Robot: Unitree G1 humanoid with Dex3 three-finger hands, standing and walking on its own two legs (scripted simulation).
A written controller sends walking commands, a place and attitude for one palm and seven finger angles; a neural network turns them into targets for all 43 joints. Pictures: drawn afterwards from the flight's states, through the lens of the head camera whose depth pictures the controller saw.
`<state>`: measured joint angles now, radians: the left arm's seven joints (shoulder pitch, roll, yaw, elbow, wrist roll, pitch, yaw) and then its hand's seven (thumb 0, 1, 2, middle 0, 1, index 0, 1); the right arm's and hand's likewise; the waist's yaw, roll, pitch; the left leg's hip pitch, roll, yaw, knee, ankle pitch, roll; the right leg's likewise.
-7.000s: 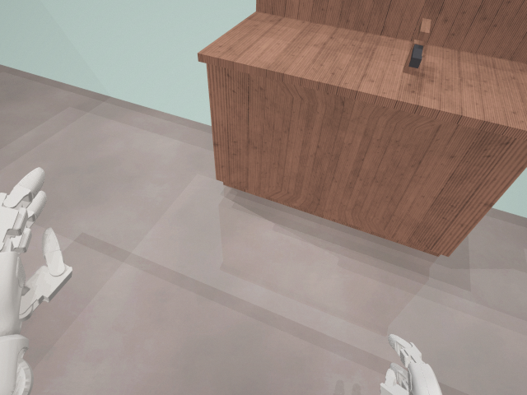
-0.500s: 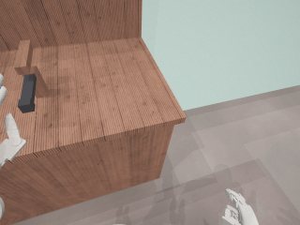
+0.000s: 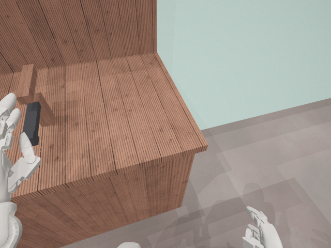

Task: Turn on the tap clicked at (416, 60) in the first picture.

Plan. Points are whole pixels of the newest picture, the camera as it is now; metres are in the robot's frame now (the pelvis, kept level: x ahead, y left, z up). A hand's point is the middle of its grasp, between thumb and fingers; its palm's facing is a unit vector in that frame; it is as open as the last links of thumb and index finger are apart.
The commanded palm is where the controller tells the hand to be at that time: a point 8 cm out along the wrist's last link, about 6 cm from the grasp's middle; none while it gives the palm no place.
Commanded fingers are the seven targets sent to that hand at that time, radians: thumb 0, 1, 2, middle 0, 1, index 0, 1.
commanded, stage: come to a stop and stand still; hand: left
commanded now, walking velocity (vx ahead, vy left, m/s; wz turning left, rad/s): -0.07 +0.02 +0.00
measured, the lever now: (29, 139) +0.32 +0.35 +0.08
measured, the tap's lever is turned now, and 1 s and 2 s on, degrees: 0 0 0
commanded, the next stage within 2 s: look again from close up in 0.86 s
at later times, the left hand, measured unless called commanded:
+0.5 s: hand (16, 147) +0.24 +0.29 +0.17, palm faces +0.39 -0.86 -0.31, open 7.4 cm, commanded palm +0.18 +0.33 +0.19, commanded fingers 0.00 0.90 0.90 -0.20 -0.30 -0.20 -0.30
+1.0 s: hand (10, 132) +0.26 +0.30 +0.19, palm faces +0.41 -0.81 -0.41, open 7.4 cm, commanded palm +0.19 +0.32 +0.19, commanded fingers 0.00 0.90 0.90 -0.20 -0.30 -0.20 -0.30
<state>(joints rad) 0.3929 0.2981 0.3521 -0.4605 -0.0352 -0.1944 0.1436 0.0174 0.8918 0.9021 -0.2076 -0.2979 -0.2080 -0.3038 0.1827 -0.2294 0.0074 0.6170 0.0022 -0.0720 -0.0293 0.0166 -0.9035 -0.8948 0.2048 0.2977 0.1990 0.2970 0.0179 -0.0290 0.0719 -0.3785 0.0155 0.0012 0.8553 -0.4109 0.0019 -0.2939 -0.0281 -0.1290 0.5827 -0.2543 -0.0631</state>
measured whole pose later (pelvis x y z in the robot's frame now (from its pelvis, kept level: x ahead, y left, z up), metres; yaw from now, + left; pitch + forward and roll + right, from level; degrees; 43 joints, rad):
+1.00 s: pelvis +0.03 +0.05 +0.01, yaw -1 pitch -1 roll -1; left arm 0.30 0.41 0.37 -0.44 0.00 -0.16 0.11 0.02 0.89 0.90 -0.21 -0.30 -0.21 -0.30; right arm 0.21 -0.20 -0.01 0.58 0.00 -0.10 -0.05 0.01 -0.90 -0.90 0.20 0.30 0.20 0.30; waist 0.06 -0.02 0.06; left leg -0.23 0.04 0.02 0.48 -0.24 0.00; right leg -0.19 -0.03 -0.10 0.40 -0.18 0.01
